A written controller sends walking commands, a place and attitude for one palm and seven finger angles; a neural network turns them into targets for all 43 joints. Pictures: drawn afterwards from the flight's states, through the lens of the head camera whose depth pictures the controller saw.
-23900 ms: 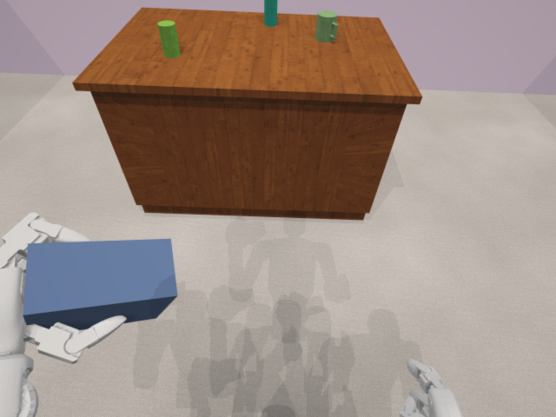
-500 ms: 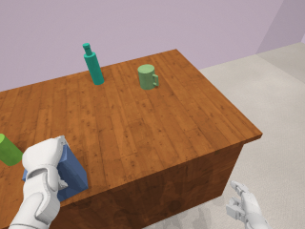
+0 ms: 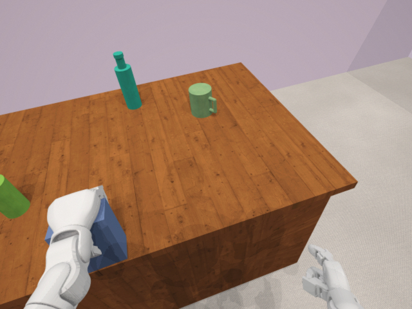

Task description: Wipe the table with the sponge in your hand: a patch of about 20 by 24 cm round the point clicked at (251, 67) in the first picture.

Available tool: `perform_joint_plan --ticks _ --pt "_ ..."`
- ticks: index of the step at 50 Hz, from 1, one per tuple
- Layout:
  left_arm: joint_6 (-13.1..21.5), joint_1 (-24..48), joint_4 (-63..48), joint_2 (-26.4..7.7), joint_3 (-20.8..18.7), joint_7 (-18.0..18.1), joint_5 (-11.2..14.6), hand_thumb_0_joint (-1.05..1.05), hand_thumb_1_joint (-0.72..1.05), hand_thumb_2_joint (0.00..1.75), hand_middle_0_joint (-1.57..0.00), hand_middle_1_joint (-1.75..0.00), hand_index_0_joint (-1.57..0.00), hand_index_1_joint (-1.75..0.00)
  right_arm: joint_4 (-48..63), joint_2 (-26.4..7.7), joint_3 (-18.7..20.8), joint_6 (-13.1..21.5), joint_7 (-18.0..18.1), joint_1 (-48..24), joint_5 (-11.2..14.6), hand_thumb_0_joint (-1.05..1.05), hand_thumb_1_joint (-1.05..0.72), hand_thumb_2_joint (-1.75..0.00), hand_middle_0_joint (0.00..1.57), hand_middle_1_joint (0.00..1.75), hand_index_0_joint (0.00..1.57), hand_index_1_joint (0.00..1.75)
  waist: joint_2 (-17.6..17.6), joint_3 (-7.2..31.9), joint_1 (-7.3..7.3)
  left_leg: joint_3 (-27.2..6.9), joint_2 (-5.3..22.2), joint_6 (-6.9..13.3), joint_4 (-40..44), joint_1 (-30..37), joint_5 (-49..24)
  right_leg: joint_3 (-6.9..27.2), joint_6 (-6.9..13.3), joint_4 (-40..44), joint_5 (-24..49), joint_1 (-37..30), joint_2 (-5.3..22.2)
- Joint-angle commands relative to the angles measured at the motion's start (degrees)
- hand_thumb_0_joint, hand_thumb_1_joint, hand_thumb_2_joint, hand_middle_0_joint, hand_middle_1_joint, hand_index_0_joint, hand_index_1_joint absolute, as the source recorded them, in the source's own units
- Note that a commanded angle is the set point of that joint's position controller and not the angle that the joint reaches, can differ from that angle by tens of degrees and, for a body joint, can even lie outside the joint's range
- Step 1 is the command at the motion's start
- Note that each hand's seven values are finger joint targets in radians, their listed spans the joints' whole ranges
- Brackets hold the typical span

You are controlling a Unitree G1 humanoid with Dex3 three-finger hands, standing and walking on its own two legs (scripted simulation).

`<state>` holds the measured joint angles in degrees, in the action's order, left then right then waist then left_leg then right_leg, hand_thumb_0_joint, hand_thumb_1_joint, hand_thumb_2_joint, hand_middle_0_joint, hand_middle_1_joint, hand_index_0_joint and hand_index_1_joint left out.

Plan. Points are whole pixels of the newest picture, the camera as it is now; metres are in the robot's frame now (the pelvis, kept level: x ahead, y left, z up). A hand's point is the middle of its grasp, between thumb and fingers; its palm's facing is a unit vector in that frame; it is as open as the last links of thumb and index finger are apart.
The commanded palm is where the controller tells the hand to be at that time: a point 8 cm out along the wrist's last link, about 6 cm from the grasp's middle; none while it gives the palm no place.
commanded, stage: lower the sponge onto the table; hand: left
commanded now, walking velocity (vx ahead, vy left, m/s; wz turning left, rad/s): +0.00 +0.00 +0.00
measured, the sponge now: (95, 244) +0.23 +0.29 -0.02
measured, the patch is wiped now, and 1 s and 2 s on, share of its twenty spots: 0.00 0.05 0.25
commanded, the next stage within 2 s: wipe forward along the first lane in 0.10 s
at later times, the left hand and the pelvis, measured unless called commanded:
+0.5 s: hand (88, 217) +0.26 +0.30 +0.03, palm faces -0.07 -0.06 -1.00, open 10.7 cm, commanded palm +0.25 +0.30 +0.08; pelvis +0.00 -0.01 +0.00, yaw +0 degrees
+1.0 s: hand (89, 200) +0.30 +0.32 +0.03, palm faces -0.11 +0.01 -0.99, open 10.7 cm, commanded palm +0.29 +0.32 +0.07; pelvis -0.02 -0.02 -0.01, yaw +0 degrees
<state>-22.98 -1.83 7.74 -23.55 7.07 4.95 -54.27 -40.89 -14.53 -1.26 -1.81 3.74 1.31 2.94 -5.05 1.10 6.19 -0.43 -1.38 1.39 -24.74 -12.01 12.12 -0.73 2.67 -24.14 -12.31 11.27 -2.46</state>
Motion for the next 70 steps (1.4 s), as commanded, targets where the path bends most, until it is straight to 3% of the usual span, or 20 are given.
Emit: perform_joint_plan --ticks 1,5,6,10,15,16,20,21,24,30,33,35,38,40,43,45,46,54,65,70 --pt "4.7 13.7 -11.3 -12.5 -8.9 3.8 -1.7 0.00 0.10 1.30 -1.20 -1.60 -1.20 -1.60 9.5 -6.1 2.7 3.8 0.9 -9.5 -0.2 0.00 -0.90 -0.90 0.20 0.30 0.20 0.30 2.3 12.9 -0.04 -3.8 -0.8 1.4 1.1 5.0 -9.8 5.9 1.6 3.0 9.4 -2.7 0.5" --pt "5.0 11.3 -9.7 -12.2 -9.7 4.4 -1.1 0.00 0.10 1.30 -1.20 -1.60 -1.20 -1.60 9.1 -6.8 3.3 3.7 0.4 -9.7 0.0 0.00 -0.90 -0.90 0.20 0.30 0.20 0.30 2.7 10.5 0.25 -4.1 -0.7 0.9 1.1 4.3 -9.6 6.9 1.8 3.5 9.2 -1.0 0.5" --pt "4.9 9.9 -10.1 -9.0 -7.2 4.5 -0.6 0.00 0.10 1.30 -1.20 -1.60 -1.20 -1.60 9.7 -6.3 3.4 3.9 0.2 -9.5 0.1 0.00 -0.90 -0.90 0.20 0.30 0.20 0.30 2.5 11.3 0.05 -3.4 -0.5 1.1 1.0 4.2 -10.0 5.8 1.5 2.9 10.0 -1.4 0.8" --pt "4.4 7.5 -11.7 -11.7 -9.7 5.2 -0.6 0.00 0.10 1.30 -1.20 -1.60 -1.20 -1.60 9.7 -7.0 3.6 3.6 -0.2 -10.1 -0.1 0.00 -0.90 -0.90 0.20 0.30 0.20 0.30 2.8 12.1 0.69 -4.0 -0.7 0.8 0.7 3.9 -11.2 7.1 1.8 2.5 11.8 -2.3 0.7" --pt "3.6 12.7 -8.3 -12.3 -9.4 5.9 -0.8 0.00 0.10 1.30 -1.20 -1.60 -1.20 -1.60 8.8 -7.1 3.6 3.4 0.3 -9.9 0.3 0.00 -0.90 -0.90 0.20 0.30 0.20 0.30 4.6 10.6 -0.35 -4.0 -0.5 1.0 0.8 3.3 -8.7 6.8 1.5 3.0 8.5 -0.1 0.6" --pt "3.6 13.6 -7.6 -9.8 -7.1 5.9 -0.5 0.00 0.10 1.30 -1.20 -1.60 -1.20 -1.60 9.1 -6.8 3.5 3.6 0.5 -9.3 0.5 0.00 -0.90 -0.90 0.20 0.30 0.20 0.30 4.2 10.4 -0.99 -3.3 -0.4 1.3 0.9 2.8 -7.5 5.5 1.2 2.9 7.4 0.2 0.8" --pt "3.5 20.2 -1.1 -15.3 -10.4 5.8 -1.8 0.00 0.10 1.30 -1.20 -1.60 -1.20 -1.60 7.0 -7.6 3.3 3.2 1.3 -8.4 0.7 0.00 -0.90 -0.90 0.20 0.30 0.20 0.30 6.0 8.9 -1.59 -3.3 -0.9 1.3 0.8 1.7 -4.5 6.9 1.3 4.0 3.9 1.8 0.7" --pt "3.8 21.0 -1.1 -12.1 -7.3 5.5 -2.1 0.00 0.10 1.30 -1.20 -1.60 -1.20 -1.60 7.6 -7.1 3.3 3.3 1.4 -8.0 0.8 0.00 -0.90 -0.90 0.20 0.30 0.20 0.30 4.5 10.2 -1.94 -2.6 -0.9 1.6 0.6 1.6 -4.3 5.5 0.9 3.4 3.8 1.6 1.0" --pt "4.1 21.9 4.8 -13.5 -8.3 5.0 -2.8 0.00 0.10 1.30 -1.20 -1.60 -1.20 -1.60 6.6 -7.4 3.2 2.9 1.5 -6.9 0.9 0.00 -0.90 -0.90 0.20 0.30 0.20 0.30 6.9 9.9 -1.91 -2.7 -1.2 1.4 0.2 0.2 -4.0 6.0 1.0 3.5 4.2 2.1 0.9" --pt "6.2 24.1 11.0 -16.6 -11.1 4.3 -2.6 0.00 0.10 1.30 -1.20 -1.60 -1.20 -1.60 6.4 -8.3 3.6 2.2 1.5 -4.7 1.1 0.00 -0.90 -0.90 0.20 0.30 0.20 0.30 6.8 11.2 -2.09 -2.4 -1.5 1.4 -0.9 -2.3 -3.3 6.7 1.0 2.5 5.3 2.1 0.7" --pt "7.8 25.5 12.7 -13.7 -8.6 4.4 -2.7 0.00 0.10 1.30 -1.20 -1.60 -1.20 -1.60 7.2 -8.0 3.7 2.4 1.3 -3.6 1.2 0.00 -0.90 -0.90 0.20 0.30 0.20 0.30 7.1 11.1 -2.87 -2.0 -1.4 1.6 -1.7 -3.7 -3.0 5.7 0.6 1.7 5.7 3.1 1.0" --pt "8.9 26.4 13.3 -17.2 -11.8 5.0 -3.2 0.00 0.10 1.30 -1.20 -1.60 -1.20 -1.60 6.8 -8.5 4.0 2.2 1.1 -2.8 1.1 0.00 -0.90 -0.90 0.20 0.30 0.20 0.30 6.5 11.9 -2.41 -2.4 -1.5 1.6 -2.0 -4.3 -2.9 6.5 0.9 1.4 5.7 3.1 0.7" --pt "10.4 28.3 14.9 -15.0 -9.9 6.0 -2.8 0.00 0.10 1.30 -1.20 -1.60 -1.20 -1.60 7.2 -8.2 4.2 2.4 1.2 -1.6 1.3 0.00 -0.90 -0.90 0.20 0.30 0.20 0.30 7.7 11.7 -3.54 -1.7 -1.3 1.9 -2.7 -5.8 -1.0 5.9 0.3 1.2 4.4 4.2 1.1" --pt "11.2 30.3 16.6 -19.1 -13.4 6.9 -3.1 0.00 0.10 1.30 -1.20 -1.60 -1.20 -1.60 6.2 -8.8 4.6 2.4 1.3 -0.9 1.3 0.00 -0.90 -0.90 0.20 0.30 0.20 0.30 8.1 11.7 -3.40 -1.8 -1.3 1.9 -3.1 -6.8 -0.1 7.0 0.3 1.5 3.0 4.6 1.0" --pt "12.1 33.9 20.7 -17.2 -10.8 7.7 -2.9 0.00 0.10 1.30 -1.20 -1.60 -1.20 -1.60 5.8 -8.6 4.5 2.6 1.5 0.6 1.6 0.00 -0.90 -0.90 0.20 0.30 0.20 0.30 9.1 9.9 -5.06 -1.2 -1.1 2.1 -3.5 -8.9 3.3 6.2 -0.4 1.7 -1.6 7.2 1.3" --pt "12.4 35.9 23.5 -21.9 -14.1 8.2 -3.5 0.00 0.10 1.30 -1.20 -1.60 -1.20 -1.60 4.8 -9.3 4.7 2.3 1.5 1.5 1.6 0.00 -0.90 -0.90 0.20 0.30 0.20 0.30 8.7 10.5 -4.77 -1.5 -1.2 2.0 -3.9 -10.3 4.1 7.4 0.0 1.5 -2.9 7.3 1.1" --pt "12.6 35.2 24.9 -19.6 -12.1 8.3 -3.3 0.00 0.10 1.30 -1.20 -1.60 -1.20 -1.60 5.2 -8.9 4.8 2.3 1.5 2.2 1.7 0.00 -0.90 -0.90 0.20 0.30 0.20 0.30 8.2 11.4 -4.92 -0.9 -1.2 2.1 -4.2 -11.2 4.6 6.4 -0.4 0.9 -3.1 6.7 1.5" --pt "14.1 45.1 34.0 -25.2 -12.6 7.8 -3.7 0.00 0.10 1.30 -1.20 -1.60 -1.20 -1.60 4.6 -9.6 4.4 2.0 1.4 5.3 2.2 0.00 -0.90 -0.90 0.20 0.30 0.20 0.30 7.2 12.0 -6.78 -0.8 -0.9 2.2 -6.3 -16.0 7.9 7.2 -0.9 0.8 -7.8 8.4 1.9" --pt "17.6 49.2 40.3 -33.5 -18.2 8.1 -4.5 0.00 0.10 1.30 -1.20 -1.60 -1.20 -1.60 4.0 -10.6 4.9 1.2 0.6 10.0 1.9 0.00 -0.90 -0.90 0.20 0.30 0.20 0.30 6.1 18.0 -7.09 -0.6 0.0 2.2 -9.9 -21.0 3.9 9.6 -0.4 -2.2 2.1 4.6 2.1" --pt "17.7 49.9 42.3 -33.3 -17.2 7.9 -5.2 0.00 0.10 1.30 -1.20 -1.60 -1.20 -1.60 3.7 -10.9 5.0 0.9 0.1 11.4 2.1 0.00 -0.90 -0.90 0.20 0.30 0.20 0.30 4.5 18.7 -7.54 -0.5 -0.2 2.5 -9.9 -20.6 1.9 7.7 -0.4 -3.3 5.7 5.8 1.6"
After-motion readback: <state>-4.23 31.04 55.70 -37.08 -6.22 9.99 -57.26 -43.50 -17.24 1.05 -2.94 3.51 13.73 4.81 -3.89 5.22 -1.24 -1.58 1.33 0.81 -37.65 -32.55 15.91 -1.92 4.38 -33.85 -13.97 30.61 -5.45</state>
